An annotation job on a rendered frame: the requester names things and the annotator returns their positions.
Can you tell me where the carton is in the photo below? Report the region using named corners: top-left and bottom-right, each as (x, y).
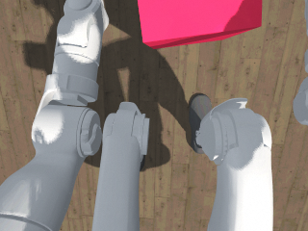
top-left (138, 0), bottom-right (263, 49)

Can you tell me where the left robot forearm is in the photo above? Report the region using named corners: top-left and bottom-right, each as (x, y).
top-left (31, 0), bottom-right (109, 147)

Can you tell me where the robot left upper arm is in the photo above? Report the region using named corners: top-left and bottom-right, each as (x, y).
top-left (0, 105), bottom-right (103, 231)

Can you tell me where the robot right upper arm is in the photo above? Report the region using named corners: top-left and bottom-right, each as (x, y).
top-left (293, 76), bottom-right (308, 125)

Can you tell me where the right robot shin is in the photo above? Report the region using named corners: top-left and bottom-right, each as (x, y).
top-left (195, 97), bottom-right (272, 156)

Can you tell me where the robot right thigh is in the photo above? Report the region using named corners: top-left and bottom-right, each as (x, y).
top-left (205, 108), bottom-right (273, 231)

